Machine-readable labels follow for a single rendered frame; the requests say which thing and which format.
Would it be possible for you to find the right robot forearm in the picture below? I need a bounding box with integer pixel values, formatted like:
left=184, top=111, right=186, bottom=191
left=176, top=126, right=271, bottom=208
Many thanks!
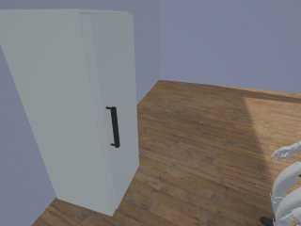
left=290, top=140, right=301, bottom=153

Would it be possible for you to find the handle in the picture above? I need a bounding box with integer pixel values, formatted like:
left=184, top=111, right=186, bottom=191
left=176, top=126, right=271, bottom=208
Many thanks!
left=106, top=106, right=120, bottom=148

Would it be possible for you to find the robot right shin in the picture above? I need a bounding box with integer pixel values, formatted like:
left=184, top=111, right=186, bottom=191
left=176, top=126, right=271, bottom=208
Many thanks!
left=270, top=192, right=279, bottom=216

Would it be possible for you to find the left robot hand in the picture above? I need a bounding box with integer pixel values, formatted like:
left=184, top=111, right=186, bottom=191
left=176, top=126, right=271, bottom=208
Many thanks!
left=279, top=207, right=301, bottom=226

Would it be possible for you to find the fridge door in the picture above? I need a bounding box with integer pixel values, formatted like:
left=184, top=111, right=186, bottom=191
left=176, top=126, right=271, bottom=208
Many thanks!
left=82, top=14, right=139, bottom=209

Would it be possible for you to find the left robot thigh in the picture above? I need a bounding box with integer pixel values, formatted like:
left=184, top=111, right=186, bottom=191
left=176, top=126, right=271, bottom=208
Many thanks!
left=275, top=187, right=301, bottom=226

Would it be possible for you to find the right robot hand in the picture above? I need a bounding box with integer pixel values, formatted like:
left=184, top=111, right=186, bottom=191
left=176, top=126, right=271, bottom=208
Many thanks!
left=271, top=146, right=294, bottom=162

